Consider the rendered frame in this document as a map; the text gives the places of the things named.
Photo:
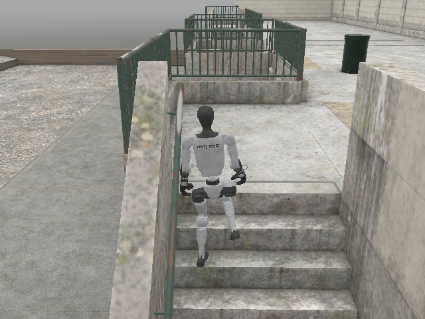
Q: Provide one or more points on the right robot hand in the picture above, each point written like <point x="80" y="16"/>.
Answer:
<point x="243" y="179"/>

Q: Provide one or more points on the left robot upper arm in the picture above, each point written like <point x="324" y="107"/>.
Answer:
<point x="186" y="153"/>

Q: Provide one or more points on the robot right forearm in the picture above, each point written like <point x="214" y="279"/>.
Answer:
<point x="239" y="171"/>

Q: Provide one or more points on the robot left forearm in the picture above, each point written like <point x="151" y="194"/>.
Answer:
<point x="184" y="177"/>

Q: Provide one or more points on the robot left thigh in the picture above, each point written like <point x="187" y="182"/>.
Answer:
<point x="198" y="196"/>

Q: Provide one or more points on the right robot upper arm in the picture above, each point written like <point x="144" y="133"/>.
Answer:
<point x="229" y="140"/>

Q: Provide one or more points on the humanoid robot torso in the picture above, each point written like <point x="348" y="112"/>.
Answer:
<point x="209" y="155"/>

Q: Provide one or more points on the left robot hand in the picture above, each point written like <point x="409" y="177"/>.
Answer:
<point x="183" y="188"/>

